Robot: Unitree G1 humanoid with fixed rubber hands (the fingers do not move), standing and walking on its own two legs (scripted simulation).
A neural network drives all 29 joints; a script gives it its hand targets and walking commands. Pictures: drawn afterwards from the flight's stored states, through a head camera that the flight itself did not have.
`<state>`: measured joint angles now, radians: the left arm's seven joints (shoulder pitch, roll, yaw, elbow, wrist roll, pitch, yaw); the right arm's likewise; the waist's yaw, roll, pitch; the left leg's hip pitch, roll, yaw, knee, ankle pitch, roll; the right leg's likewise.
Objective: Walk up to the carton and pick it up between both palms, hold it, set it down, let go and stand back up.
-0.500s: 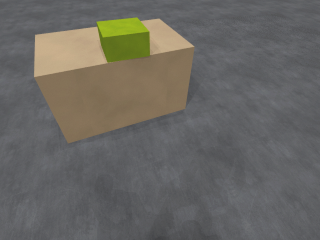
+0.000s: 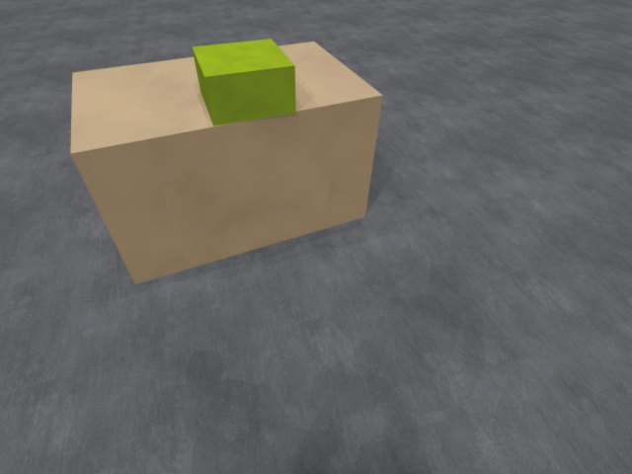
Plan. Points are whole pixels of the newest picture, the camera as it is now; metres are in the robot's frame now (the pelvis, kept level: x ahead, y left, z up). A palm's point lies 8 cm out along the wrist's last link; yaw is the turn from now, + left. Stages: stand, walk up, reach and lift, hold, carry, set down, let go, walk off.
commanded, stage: stand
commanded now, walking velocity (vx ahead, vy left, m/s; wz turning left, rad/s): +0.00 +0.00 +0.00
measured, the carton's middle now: (244, 80) +1.34 +0.23 -0.06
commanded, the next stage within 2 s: none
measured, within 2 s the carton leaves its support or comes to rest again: neither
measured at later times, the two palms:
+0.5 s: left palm out of the picture +0.06 +0.24 -0.14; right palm out of the picture +0.07 -0.24 -0.13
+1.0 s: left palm out of the picture +0.07 +0.24 -0.14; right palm out of the picture +0.07 -0.24 -0.13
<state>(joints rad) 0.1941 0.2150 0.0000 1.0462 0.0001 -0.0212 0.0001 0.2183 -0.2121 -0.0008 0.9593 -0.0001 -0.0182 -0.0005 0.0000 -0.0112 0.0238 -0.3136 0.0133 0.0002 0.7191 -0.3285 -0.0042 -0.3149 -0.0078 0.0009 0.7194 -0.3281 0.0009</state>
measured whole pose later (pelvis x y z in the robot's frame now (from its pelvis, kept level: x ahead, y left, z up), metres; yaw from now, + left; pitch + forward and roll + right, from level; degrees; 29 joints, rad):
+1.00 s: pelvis +0.01 +0.00 +0.00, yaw +0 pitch -4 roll +0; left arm 0.19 0.22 0.00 1.05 0.00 -0.02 0.00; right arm 0.22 -0.21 0.00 0.96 0.00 -0.02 0.00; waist 0.00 -0.01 0.07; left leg -0.31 0.02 0.00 0.72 -0.35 0.00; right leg -0.31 -0.01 0.00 0.72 -0.34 0.00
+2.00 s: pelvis +0.03 +0.00 +0.00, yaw +0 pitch -2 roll +0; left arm 0.17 0.22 0.00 1.05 0.00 -0.02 0.00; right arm 0.22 -0.21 0.00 0.96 0.00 -0.02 0.00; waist 0.00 -0.01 0.08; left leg -0.31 0.02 0.00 0.72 -0.36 0.00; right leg -0.31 -0.01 0.00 0.72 -0.36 0.00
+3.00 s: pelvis +0.03 +0.00 +0.00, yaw +0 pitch -2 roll +0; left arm 0.17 0.22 0.00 1.05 0.00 -0.02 0.00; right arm 0.21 -0.21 0.00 0.96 0.00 -0.02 0.00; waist 0.00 -0.01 0.08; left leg -0.31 0.02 0.00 0.72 -0.37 0.00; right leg -0.31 -0.01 0.00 0.72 -0.37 0.00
